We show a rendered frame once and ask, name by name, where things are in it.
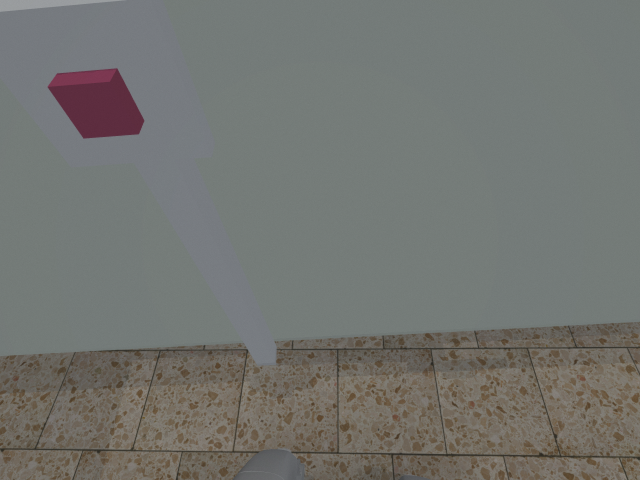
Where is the panel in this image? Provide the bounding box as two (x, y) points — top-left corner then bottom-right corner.
(0, 0), (277, 366)

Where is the button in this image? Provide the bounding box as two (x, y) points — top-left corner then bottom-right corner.
(48, 68), (144, 139)

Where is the left robot thigh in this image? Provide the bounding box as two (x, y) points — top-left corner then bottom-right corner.
(233, 449), (305, 480)

